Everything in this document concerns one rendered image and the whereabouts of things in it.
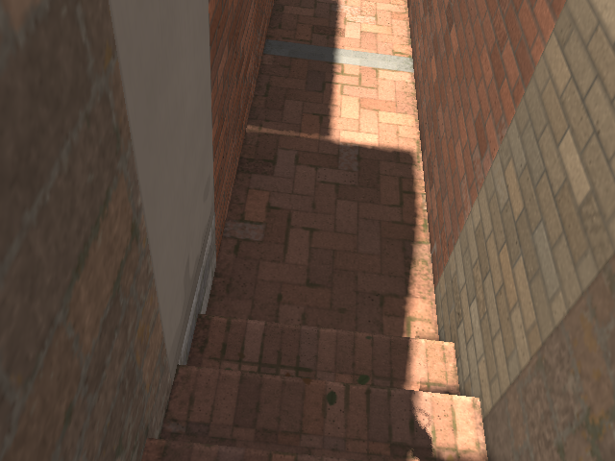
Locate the stairs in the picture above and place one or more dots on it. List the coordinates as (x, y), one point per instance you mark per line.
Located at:
(264, 391)

